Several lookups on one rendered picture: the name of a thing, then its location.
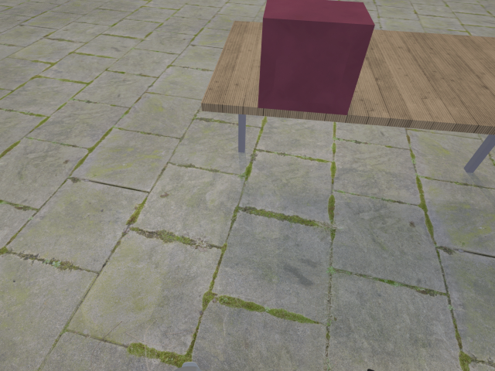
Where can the left robot shin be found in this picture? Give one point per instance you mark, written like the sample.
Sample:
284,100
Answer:
190,364

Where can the carton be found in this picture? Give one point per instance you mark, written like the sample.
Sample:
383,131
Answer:
312,52

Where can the table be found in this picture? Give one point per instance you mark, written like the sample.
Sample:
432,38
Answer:
417,80

